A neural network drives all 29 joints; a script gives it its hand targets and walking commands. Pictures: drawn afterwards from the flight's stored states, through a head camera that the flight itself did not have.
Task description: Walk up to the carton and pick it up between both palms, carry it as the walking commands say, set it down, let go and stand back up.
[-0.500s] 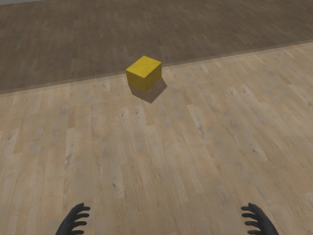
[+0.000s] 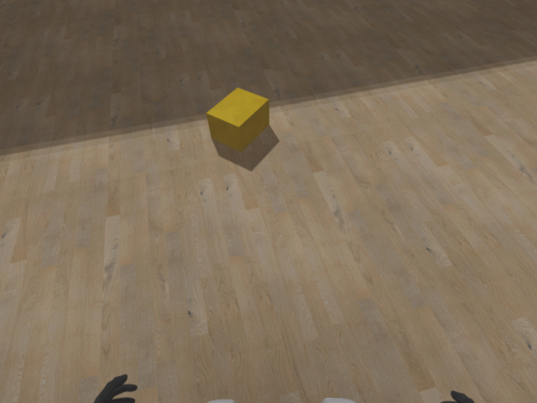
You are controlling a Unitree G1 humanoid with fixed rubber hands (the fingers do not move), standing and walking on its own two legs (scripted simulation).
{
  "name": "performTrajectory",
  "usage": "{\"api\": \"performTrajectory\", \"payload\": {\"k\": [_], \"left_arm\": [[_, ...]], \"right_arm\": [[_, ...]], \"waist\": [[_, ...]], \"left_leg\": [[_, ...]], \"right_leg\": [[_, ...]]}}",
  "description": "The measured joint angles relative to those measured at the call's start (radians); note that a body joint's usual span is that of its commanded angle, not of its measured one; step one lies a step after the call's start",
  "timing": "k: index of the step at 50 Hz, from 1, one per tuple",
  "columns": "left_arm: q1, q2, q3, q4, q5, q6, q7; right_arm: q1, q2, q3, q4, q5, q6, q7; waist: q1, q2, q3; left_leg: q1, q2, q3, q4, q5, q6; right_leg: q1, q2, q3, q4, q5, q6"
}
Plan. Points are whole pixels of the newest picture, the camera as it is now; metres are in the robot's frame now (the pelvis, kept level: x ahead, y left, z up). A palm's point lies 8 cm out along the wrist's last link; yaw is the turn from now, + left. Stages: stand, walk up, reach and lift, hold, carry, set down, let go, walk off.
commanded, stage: stand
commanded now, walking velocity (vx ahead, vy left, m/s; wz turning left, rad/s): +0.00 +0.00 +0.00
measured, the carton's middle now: (239, 119) +1.54 +0.19 -0.66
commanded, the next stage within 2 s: walk up in 1.06 s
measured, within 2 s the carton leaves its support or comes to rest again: neither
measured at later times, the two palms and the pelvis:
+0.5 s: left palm out of the picture +0.08 +0.29 -0.09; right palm out of the picture +0.10 -0.28 -0.09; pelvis +0.00 +0.01 +0.03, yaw +0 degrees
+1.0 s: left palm out of the picture +0.08 +0.29 -0.08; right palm out of the picture +0.09 -0.28 -0.08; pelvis +0.00 +0.01 +0.04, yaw +0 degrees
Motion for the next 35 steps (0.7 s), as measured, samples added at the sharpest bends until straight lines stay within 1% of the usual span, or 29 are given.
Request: {"api": "performTrajectory", "payload": {"k": [7,17,23,35], "left_arm": [[-0.024,0.002,0.0,0.051,-0.007,0.005,0.002],[-0.035,0.002,0.004,0.126,-0.008,0.01,-0.009],[-0.036,0.002,0.002,0.167,-0.008,0.003,-0.008],[-0.047,-0.005,-0.002,0.211,-0.009,0.004,-0.007]], "right_arm": [[-0.017,-0.002,0.008,0.045,0.001,-0.006,-0.005],[-0.048,0.003,0.016,0.105,0.0,-0.013,-0.001],[-0.068,0.007,0.018,0.135,0.008,-0.009,-0.001],[-0.081,0.005,0.013,0.187,0.006,-0.011,0.0]], "waist": [[0.0,0.001,0.002],[0.014,0.011,-0.008],[0.019,0.006,-0.007],[0.018,0.006,-0.011]], "left_leg": [[0.03,0.0,0.0,-0.046,0.024,0.005],[0.086,0.0,0.0,-0.147,0.077,0.007],[0.132,-0.003,0.002,-0.226,0.117,0.008],[0.202,-0.005,0.003,-0.357,0.184,0.01]], "right_leg": [[0.035,-0.001,-0.001,-0.057,0.03,0.006],[0.096,-0.001,-0.002,-0.17,0.089,0.011],[0.141,-0.005,-0.001,-0.245,0.127,0.012],[0.213,-0.008,0.0,-0.381,0.197,0.016]]}}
